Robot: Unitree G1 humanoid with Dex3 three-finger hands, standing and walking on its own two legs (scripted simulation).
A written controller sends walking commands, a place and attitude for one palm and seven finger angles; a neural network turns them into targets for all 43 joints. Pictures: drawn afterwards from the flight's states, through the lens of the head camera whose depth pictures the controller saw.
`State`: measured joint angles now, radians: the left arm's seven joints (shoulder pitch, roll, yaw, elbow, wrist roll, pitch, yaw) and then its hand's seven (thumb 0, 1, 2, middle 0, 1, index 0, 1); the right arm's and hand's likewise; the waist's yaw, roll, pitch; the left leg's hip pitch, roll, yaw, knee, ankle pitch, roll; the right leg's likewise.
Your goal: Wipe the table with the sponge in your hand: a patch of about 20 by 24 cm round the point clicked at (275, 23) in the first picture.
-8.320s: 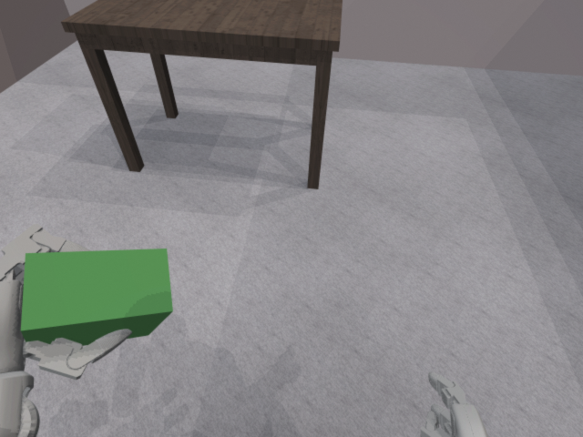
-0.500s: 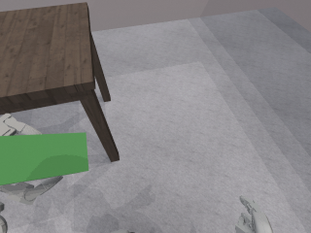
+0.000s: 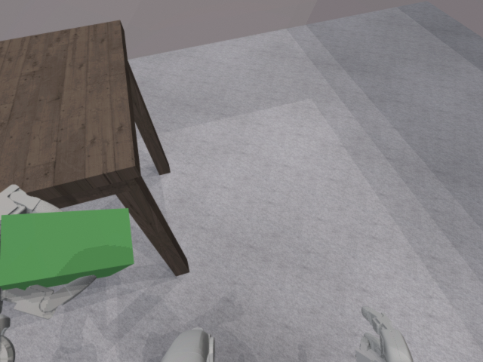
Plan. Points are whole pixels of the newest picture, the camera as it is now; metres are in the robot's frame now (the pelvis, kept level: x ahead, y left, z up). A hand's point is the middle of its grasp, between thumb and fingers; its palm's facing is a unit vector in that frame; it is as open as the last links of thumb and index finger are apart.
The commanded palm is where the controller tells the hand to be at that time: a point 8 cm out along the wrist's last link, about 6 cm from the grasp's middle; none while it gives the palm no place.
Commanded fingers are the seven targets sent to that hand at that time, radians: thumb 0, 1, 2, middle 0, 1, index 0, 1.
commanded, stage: take the last steps up to it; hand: left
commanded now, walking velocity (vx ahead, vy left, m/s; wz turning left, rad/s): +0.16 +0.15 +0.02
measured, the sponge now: (84, 249) +0.23 +0.20 +0.13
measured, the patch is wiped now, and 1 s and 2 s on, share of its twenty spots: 0.00 0.00 0.00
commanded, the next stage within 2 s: come to a stop and stand still in 0.04 s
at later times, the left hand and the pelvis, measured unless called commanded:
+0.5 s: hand (19, 205) +0.27 +0.27 +0.18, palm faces +0.31 -0.84 -0.44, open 10.2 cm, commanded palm +0.22 +0.32 +0.18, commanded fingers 0.00 0.10 1.30 -1.20 -1.60 -1.20 -1.60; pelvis +0.04 +0.05 +0.00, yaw -3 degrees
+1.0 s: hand (23, 270) +0.19 +0.24 +0.17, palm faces +0.38 -0.83 -0.41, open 10.2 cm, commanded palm +0.15 +0.28 +0.18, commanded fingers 0.00 0.10 1.30 -1.20 -1.60 -1.20 -1.60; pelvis -0.02 +0.01 +0.00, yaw -2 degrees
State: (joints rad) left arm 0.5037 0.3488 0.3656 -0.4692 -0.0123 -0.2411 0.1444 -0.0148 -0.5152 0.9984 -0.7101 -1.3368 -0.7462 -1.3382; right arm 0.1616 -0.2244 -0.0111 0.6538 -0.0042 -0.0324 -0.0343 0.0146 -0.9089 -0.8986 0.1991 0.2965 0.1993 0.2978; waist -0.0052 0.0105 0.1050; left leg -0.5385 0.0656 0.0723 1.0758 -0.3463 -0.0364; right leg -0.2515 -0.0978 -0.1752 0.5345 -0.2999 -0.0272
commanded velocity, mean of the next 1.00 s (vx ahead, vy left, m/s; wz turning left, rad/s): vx -0.03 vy -0.04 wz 0.00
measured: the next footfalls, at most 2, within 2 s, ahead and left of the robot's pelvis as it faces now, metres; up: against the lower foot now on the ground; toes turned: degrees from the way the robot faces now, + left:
left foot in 0.18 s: +0.13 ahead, +0.17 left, +0.00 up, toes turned +9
right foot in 0.58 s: +0.09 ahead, -0.05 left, +0.00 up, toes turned -8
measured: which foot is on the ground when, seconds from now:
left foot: up 0.00-0.16, down 0.18-0.62, up 0.64-0.94, down 0.96-1.00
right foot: down 0.00-0.18, up 0.20-0.56, down 0.58-1.00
